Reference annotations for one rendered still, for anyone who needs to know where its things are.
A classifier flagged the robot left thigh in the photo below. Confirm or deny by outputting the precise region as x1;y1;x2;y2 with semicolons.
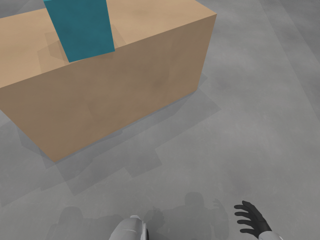
109;217;147;240

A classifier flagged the robot left shin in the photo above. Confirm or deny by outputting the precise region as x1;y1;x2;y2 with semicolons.
130;215;141;220

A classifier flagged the carton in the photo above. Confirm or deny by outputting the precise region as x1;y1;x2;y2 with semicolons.
43;0;115;63

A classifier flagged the robot right hand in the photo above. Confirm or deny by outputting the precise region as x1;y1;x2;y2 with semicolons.
234;200;272;239

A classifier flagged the pedestal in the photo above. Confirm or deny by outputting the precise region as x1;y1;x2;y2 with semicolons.
0;0;217;162

